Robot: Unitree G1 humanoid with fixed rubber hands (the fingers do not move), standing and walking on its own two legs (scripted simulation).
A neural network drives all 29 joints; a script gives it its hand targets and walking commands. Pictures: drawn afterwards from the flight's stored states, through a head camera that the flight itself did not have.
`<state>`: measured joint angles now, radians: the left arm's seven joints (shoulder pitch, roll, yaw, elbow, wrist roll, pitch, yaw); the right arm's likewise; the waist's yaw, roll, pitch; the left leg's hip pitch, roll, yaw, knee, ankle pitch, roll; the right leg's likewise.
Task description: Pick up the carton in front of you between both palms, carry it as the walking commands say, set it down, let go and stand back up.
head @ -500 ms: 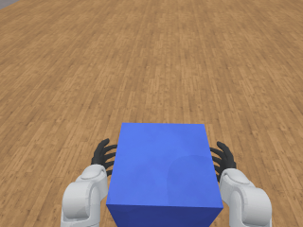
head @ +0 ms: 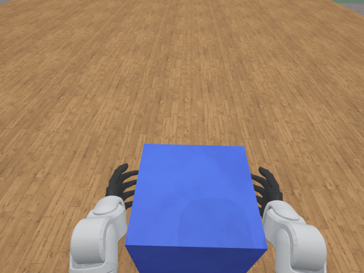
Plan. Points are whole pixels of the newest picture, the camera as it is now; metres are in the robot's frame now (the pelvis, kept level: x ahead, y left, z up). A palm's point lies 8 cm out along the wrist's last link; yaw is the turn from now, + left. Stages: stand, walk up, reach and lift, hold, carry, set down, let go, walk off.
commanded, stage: carry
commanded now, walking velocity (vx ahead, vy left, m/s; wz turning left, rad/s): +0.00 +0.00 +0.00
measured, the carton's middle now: (191, 217) +0.24 +0.00 +0.02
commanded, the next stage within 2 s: hold in 1.52 s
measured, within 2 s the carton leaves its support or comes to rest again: neither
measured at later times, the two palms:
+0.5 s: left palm (120, 202) +0.24 +0.15 +0.08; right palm (269, 210) +0.23 -0.15 +0.08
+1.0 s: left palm (128, 206) +0.25 +0.14 +0.04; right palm (265, 215) +0.24 -0.16 +0.04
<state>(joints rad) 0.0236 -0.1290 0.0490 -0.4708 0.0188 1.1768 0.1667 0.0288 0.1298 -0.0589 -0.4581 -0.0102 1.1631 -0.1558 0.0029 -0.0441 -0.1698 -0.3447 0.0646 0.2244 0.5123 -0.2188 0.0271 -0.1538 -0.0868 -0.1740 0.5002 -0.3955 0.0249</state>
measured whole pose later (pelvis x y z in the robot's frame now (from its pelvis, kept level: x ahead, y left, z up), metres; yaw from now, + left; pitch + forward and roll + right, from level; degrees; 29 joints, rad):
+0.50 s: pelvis +0.00 +0.00 +0.00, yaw -1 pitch +2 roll +0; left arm 0.01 -0.13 0.05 -0.38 0.05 1.12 0.13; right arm 0.02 0.13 -0.06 -0.38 -0.05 1.13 -0.13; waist 0.00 -0.01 -0.14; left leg -0.33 0.08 0.23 0.53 -0.24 0.02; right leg -0.13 -0.07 -0.16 0.49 -0.39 0.02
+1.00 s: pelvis -0.04 +0.00 +0.00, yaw -1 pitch +2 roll +0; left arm -0.21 -0.14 0.17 0.17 0.23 0.74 0.03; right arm -0.20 0.14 -0.18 0.17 -0.22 0.74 -0.02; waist 0.00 -0.01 -0.09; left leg -0.36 0.10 0.23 0.49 -0.16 0.03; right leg -0.19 -0.05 -0.16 0.50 -0.34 0.00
